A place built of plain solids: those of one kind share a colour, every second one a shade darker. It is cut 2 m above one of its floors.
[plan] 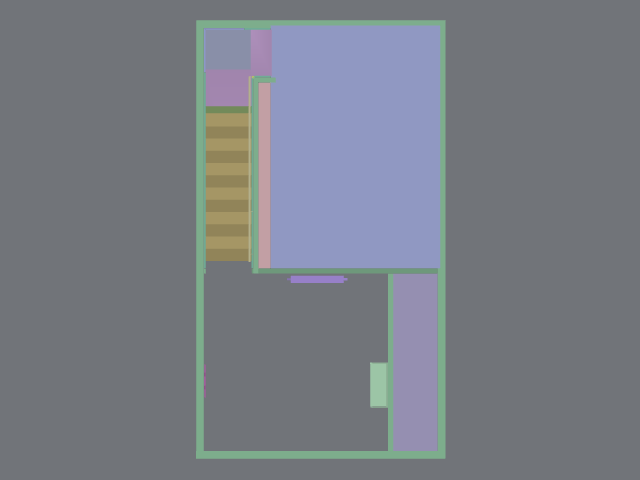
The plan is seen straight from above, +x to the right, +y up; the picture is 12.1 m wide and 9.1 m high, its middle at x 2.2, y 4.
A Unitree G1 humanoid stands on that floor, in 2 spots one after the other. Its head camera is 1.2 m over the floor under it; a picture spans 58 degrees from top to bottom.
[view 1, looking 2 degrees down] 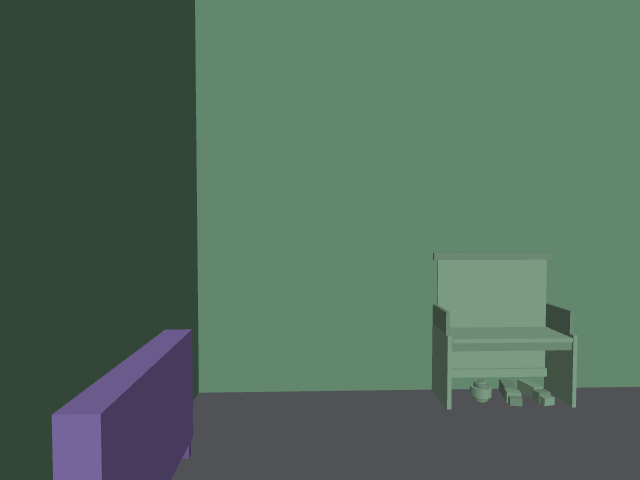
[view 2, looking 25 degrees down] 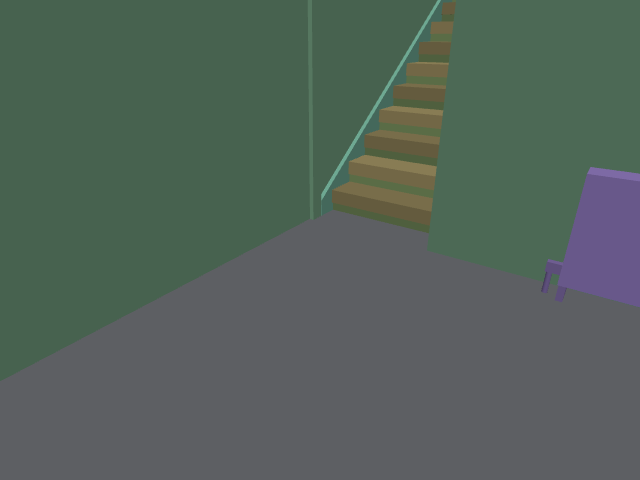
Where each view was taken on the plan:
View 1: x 0.41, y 2.60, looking -2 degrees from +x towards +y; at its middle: wall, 3.09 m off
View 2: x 1.75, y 1.00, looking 125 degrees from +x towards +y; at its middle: ground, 2.84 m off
